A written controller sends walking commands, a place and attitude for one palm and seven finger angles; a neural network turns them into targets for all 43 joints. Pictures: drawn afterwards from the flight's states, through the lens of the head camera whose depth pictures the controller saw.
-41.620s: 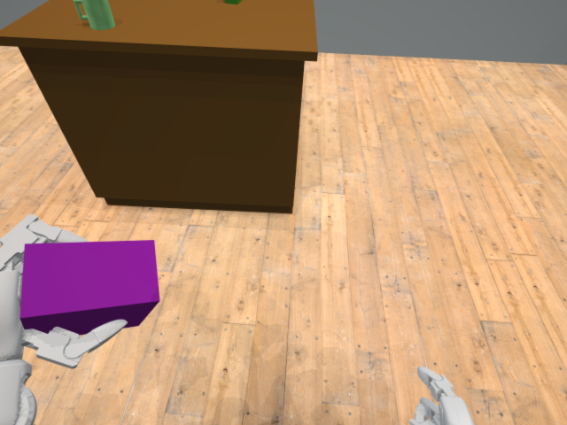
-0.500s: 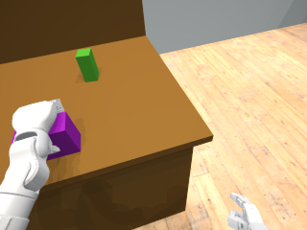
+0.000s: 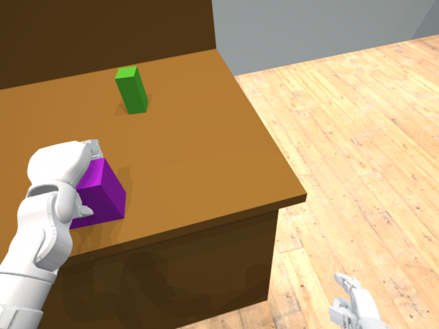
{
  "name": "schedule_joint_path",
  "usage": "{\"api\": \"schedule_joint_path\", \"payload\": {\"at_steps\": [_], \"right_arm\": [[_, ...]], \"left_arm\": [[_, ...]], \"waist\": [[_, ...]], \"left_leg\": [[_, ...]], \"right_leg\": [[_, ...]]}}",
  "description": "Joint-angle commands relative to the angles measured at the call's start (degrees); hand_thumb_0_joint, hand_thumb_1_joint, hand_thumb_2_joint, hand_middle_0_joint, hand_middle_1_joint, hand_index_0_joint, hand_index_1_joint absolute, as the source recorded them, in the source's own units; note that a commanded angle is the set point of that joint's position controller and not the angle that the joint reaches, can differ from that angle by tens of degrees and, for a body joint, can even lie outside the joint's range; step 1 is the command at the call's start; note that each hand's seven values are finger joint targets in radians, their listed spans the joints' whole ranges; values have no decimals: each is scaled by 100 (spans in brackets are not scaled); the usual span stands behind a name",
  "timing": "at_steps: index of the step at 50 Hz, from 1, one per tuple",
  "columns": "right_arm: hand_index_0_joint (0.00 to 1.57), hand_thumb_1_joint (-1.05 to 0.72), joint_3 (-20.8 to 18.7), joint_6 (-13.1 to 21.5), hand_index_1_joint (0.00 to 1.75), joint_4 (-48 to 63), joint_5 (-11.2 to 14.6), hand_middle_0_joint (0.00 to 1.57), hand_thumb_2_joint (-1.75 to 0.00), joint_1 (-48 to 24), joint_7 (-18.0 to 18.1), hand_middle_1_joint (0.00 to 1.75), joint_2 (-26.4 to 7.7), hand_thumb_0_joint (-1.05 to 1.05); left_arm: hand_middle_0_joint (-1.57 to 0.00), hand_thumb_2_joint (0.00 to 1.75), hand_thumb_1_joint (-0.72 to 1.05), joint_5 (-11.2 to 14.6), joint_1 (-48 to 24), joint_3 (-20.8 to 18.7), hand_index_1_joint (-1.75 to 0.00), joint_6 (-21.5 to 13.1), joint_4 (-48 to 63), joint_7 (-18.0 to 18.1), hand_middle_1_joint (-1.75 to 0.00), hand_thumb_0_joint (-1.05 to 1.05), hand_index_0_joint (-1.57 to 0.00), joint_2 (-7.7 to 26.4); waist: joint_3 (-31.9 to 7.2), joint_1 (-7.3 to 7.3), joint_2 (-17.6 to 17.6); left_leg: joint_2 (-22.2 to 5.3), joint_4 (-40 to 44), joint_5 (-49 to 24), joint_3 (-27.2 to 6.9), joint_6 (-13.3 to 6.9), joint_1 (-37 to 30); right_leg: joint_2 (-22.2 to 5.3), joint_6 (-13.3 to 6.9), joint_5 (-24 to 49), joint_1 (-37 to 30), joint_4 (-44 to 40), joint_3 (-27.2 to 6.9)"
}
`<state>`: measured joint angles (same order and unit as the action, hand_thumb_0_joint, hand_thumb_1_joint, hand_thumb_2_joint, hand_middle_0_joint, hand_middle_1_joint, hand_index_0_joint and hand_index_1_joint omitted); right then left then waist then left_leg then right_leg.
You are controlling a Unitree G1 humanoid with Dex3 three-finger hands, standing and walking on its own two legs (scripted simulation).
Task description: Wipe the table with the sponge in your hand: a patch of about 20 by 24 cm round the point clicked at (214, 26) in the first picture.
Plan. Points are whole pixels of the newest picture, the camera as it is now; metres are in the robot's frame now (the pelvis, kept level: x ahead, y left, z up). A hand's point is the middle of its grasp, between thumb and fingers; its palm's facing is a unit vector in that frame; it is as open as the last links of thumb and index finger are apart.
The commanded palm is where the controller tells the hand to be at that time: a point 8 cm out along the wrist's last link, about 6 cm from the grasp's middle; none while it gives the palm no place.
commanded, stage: lift the sponge slowly off the table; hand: left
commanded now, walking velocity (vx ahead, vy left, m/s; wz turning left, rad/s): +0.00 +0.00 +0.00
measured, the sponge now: (86, 201) +0.30 +0.30 +0.09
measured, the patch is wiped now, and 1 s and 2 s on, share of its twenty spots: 1.00 1.00 1.00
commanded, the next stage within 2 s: bring the sponge back beside the body in 1.48 s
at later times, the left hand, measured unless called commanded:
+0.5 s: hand (70, 172) +0.30 +0.30 +0.17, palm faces +0.04 -0.03 -1.00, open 10.4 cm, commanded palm +0.28 +0.30 +0.24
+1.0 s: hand (69, 155) +0.31 +0.29 +0.20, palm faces +0.10 -0.01 -1.00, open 10.4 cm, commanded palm +0.28 +0.29 +0.27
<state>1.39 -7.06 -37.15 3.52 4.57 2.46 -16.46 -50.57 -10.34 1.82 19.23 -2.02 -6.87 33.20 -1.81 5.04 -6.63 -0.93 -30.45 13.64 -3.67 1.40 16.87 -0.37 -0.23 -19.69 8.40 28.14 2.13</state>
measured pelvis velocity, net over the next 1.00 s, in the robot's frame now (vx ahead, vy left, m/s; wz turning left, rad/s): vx -0.02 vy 0.00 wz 0.01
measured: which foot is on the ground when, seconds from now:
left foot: down 0.00-1.00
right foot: down 0.00-1.00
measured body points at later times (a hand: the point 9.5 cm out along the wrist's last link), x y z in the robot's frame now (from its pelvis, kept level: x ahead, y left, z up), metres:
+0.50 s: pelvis -0.01 +0.00 +0.00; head -0.02 -0.05 +0.45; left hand +0.30 +0.30 +0.22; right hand +0.21 -0.22 -0.09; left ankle +0.03 +0.14 -0.73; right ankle -0.05 -0.12 -0.73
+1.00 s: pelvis -0.02 +0.00 +0.00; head -0.03 -0.04 +0.45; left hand +0.30 +0.28 +0.25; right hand +0.21 -0.20 -0.09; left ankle +0.03 +0.14 -0.73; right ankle -0.05 -0.12 -0.73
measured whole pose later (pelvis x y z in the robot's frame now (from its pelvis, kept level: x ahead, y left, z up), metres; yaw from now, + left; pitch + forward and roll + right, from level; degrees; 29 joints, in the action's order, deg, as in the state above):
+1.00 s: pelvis -0.02 +0.00 +0.00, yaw +0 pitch -2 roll +0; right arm 2.6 -4.5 -37.9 3.9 3.4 2.9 -15.8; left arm -50.2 -23.7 5.0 21.0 -5.9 -11.4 34.6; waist -0.7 6.2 -7.2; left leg -0.5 -25.8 9.5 -3.9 1.3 14.9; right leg -0.8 -0.1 -16.7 7.3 25.5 2.3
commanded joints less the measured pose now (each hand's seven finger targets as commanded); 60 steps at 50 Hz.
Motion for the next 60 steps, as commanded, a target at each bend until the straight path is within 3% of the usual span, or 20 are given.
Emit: {"api": "schedule_joint_path", "payload": {"at_steps": [1, 7, 9, 10, 16, 24, 27, 29, 33, 38, 39, 40, 48, 49, 52, 54, 55, 58, 59, 60], "right_arm": [[20, -90, -196, 317, 30, 913, -11, 20, -90, -1031, 93, 30, -587, 0], [20, -90, -160, 347, 30, 905, -17, 20, -90, -1114, 109, 30, -558, 0], [20, -90, -141, 358, 30, 933, -18, 20, -90, -1218, 119, 30, -582, 0], [20, -90, -138, 363, 30, 913, -30, 20, -90, -1156, 129, 30, -549, 0], [20, -90, -132, 375, 30, 893, 0, 20, -90, -1169, 131, 30, -548, 0], [20, -90, -119, 413, 30, 951, 19, 20, -90, -1205, 154, 30, -587, 0], [20, -90, -139, 405, 30, 900, -2, 20, -90, -1099, 159, 30, -601, 0], [20, -90, -112, 450, 30, 978, 30, 20, -90, -1191, 148, 30, -578, 0], [20, -90, -155, 460, 30, 947, 0, 20, -90, -1129, 115, 30, -563, 0], [20, -90, -143, 446, 30, 914, 11, 20, -90, -1172, 89, 30, -581, 0], [20, -90, -102, 487, 30, 993, 47, 20, -90, -1273, 83, 30, -561, 0], [20, -90, -117, 487, 30, 918, 32, 20, -90, -1190, 91, 30, -570, 0], [20, -90, -102, 552, 30, 940, 36, 20, -90, -1265, 95, 30, -525, 0], [20, -90, -76, 580, 30, 994, 60, 20, -90, -1331, 97, 30, -517, 0], [20, -90, -63, 546, 30, 898, 25, 20, -90, -1234, 95, 30, -543, 0], [20, -90, -50, 521, 30, 924, 35, 20, -90, -1304, 94, 30, -579, 0], [20, -90, -33, 504, 30, 893, 22, 20, -90, -1230, 103, 30, -571, 0], [20, -90, -42, 462, 30, 909, 37, 20, -90, -1258, 93, 30, -586, 0], [20, -90, -34, 490, 30, 996, 58, 20, -90, -1312, 76, 30, -572, 0], [20, -90, -36, 494, 30, 1007, 51, 20, -90, -1273, 75, 30, -548, 0]], "left_arm": [[-120, 130, 10, -73, -1870, -863, -160, 19, 831, 214, -160, 0, -120, 1513], [-120, 130, 10, -107, -2283, -887, -160, -5, 933, 194, -160, 0, -120, 1633], [-120, 130, 10, -145, -2310, -1190, -160, -1, 1017, 189, -160, 0, -120, 1995], [-120, 130, 10, -151, -2370, -1005, -160, -5, 957, 180, -160, 0, -120, 1799], [-120, 130, 10, -96, -2638, -793, -160, 10, 784, 49, -160, 0, -120, 1661], [-120, 130, 10, -91, -2799, -1121, -160, -65, 652, -134, -160, 0, -120, 2091], [-120, 130, 10, -82, -2881, -1031, -160, -107, 496, -143, -160, 0, -120, 2038], [-120, 130, 10, -102, -3110, -1107, -160, -155, 753, -142, -160, 0, -120, 2145], [-120, 130, 10, -38, -2943, -1033, -160, -199, 870, -105, -160, 0, -120, 1987], [-120, 130, 10, -42, -3071, -981, -160, -28, 709, -102, -160, 0, -120, 1949], [-120, 130, 10, -40, -3201, -918, -160, 9, 761, -118, -160, 0, -120, 1904], [-120, 130, 10, -55, -3199, -885, -160, 55, 590, -105, -160, 0, -120, 1876], [-120, 130, 10, -146, -3785, -558, -160, 162, 834, -193, -160, 0, -120, 1706], [-120, 130, 10, -169, -3885, -622, -160, 193, 890, -220, -160, 0, -120, 1777], [-120, 130, 10, -186, -3922, -677, -160, 261, 526, -234, -160, 0, -120, 1890], [-120, 130, 10, -217, -3893, -964, -160, 359, 407, -259, -160, 0, -120, 2224], [-120, 130, 10, -220, -4007, -835, -160, 393, 238, -277, -160, 0, -120, 2128], [-120, 130, 10, -205, -4113, -782, -160, 461, 203, -394, -160, 0, -120, 2158], [-120, 130, 10, -208, -4125, -816, -160, 453, 426, -450, -160, 0, -120, 2177], [-120, 130, 10, -173, -4051, -670, -160, 452, 443, -507, -160, 0, -120, 2008]], "waist": [[-1359, -44, 454], [-1484, -20, 339], [-1534, 55, 183], [-1560, 8, 255], [-1324, -60, 191], [-1446, 13, 265], [-1358, -3, 327], [-1504, 37, -17], [-1546, 48, 104], [-1341, 56, 253], [-1340, 69, 37], [-1283, 54, 255], [-1622, 52, 168], [-1601, 59, 26], [-1521, 71, 297], [-1477, 146, 217], [-1472, 109, 436], [-1540, 107, 318], [-1694, 122, 42], [-1656, 92, 197]], "left_leg": [[407, 171, -1584, 342, -410, -1003], [427, 201, -1723, 342, -394, -1097], [434, 216, -1731, 341, -399, -1104], [450, 182, -1815, 376, -405, -1112], [424, 305, -1594, 350, -385, -1120], [416, 372, -1508, 320, -391, -1094], [421, 417, -1425, 342, -389, -1061], [424, 450, -1462, 298, -375, -1129], [412, 458, -1580, 297, -378, -1201], [380, 592, -1314, 285, -345, -1064], [383, 635, -1221, 268, -338, -1058], [375, 640, -1188, 272, -335, -1031], [389, 645, -1332, 244, -347, -1272], [379, 670, -1271, 232, -337, -1256], [390, 675, -1258, 273, -337, -1134], [385, 666, -1267, 293, -331, -1046], [393, 664, -1296, 319, -327, -994], [391, 618, -1346, 332, -320, -1016], [396, 601, -1449, 316, -321, -1091], [409, 583, -1480, 308, -338, -1082]], "right_leg": [[340, -298, 2259, 8, -389, 77], [329, -310, 2410, -109, -398, 84], [331, -342, 2445, -203, -424, -7], [309, -317, 2552, -205, -378, 44], [314, -308, 2188, -20, -518, 86], [306, -324, 2128, -150, -564, 6], [286, -292, 1987, -100, -588, 66], [311, -352, 1923, -164, -584, 18], [305, -331, 1997, -177, -572, 78], [310, -319, 1629, -80, -630, 106], [326, -356, 1487, -61, -660, 61], [316, -338, 1416, -33, -643, 115], [309, -359, 1540, -103, -639, 90], [328, -389, 1472, -100, -653, 61], [282, -352, 1533, -107, -665, 71], [290, -374, 1585, -146, -651, 7], [262, -346, 1608, -163, -626, 58], [246, -329, 1722, -162, -610, 39], [260, -368, 1824, -234, -573, 8], [246, -343, 1838, -208, -554, 67]]}}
